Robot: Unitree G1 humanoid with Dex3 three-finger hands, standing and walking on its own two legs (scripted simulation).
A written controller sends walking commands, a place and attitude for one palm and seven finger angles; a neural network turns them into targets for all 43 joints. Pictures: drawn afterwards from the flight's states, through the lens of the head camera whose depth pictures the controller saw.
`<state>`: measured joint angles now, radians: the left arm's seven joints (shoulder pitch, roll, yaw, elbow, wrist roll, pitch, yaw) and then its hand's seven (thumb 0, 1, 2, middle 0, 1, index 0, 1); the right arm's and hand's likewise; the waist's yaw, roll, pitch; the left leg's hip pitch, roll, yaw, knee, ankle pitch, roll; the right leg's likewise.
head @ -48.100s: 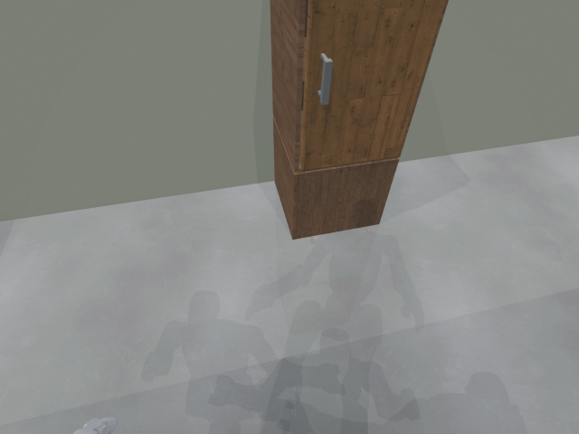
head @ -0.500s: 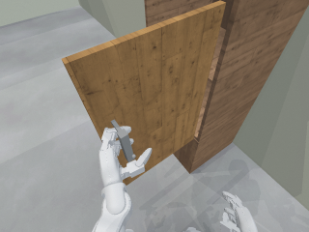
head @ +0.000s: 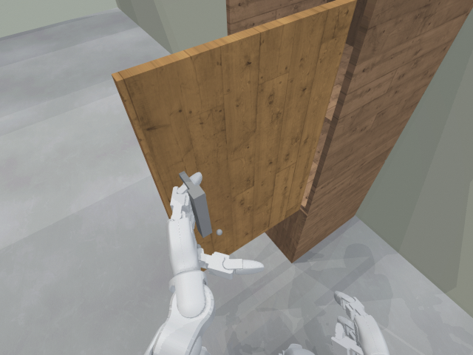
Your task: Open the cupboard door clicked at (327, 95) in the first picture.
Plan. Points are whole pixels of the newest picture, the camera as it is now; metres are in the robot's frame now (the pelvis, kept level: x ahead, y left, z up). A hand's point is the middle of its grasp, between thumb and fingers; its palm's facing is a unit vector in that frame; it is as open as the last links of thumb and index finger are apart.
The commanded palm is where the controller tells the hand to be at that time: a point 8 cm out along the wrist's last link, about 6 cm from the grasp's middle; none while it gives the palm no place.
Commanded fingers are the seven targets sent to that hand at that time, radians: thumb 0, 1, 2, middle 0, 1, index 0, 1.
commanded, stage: slide the hand sideways off the handle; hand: left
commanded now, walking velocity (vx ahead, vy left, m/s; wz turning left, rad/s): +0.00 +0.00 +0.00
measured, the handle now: (195, 205) +0.35 +0.10 +0.06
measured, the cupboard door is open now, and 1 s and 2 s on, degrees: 89 93 93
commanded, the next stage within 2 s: draw the hand back to the body in 1.26 s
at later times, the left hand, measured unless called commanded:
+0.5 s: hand (213, 258) +0.25 +0.05 +0.07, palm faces -0.13 -0.99 +0.01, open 16.3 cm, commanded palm +0.23 +0.11 +0.06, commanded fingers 0.00 -0.50 0.30 -0.15 -0.30 -0.15 -0.30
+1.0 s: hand (173, 285) +0.21 +0.11 +0.06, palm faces -0.08 -1.00 -0.01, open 16.2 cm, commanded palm +0.18 +0.17 +0.06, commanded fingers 0.00 -0.50 0.30 -0.15 -0.30 -0.15 -0.30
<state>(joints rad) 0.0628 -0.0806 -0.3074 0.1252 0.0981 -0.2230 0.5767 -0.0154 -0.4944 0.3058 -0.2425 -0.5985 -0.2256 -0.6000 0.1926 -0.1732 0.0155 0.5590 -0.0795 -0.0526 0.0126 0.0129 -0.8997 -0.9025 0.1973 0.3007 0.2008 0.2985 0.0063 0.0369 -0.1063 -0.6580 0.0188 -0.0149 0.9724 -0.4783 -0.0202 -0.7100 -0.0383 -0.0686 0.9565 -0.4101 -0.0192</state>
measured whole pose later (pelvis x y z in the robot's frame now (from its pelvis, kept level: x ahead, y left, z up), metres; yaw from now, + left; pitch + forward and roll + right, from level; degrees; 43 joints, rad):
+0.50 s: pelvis +0.00 +0.01 +0.00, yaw -1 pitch +9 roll +0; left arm 0.22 0.03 -0.27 -0.06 0.01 -0.24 0.09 -0.02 -0.50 0.30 -0.15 -0.30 -0.14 -0.31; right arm 0.26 -0.21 0.03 0.44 -0.02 -0.10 0.00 0.01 -0.90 -0.90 0.20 0.30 0.20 0.30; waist 0.00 0.02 -0.09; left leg -0.67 0.00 0.01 1.00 -0.49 0.00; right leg -0.73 -0.05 -0.04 0.99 -0.42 0.00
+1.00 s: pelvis +0.01 +0.01 -0.02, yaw +0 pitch +12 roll -1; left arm 0.54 0.13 -0.13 -0.30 -0.09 -0.29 -0.07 -0.02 -0.50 0.30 -0.18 -0.31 -0.18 -0.32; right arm 0.27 -0.22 0.02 0.39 -0.01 -0.11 -0.02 0.01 -0.90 -0.90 0.20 0.30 0.20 0.30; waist 0.02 0.03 -0.11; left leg -0.73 0.02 -0.01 1.08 -0.55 -0.01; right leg -0.78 -0.04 -0.06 1.05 -0.48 -0.01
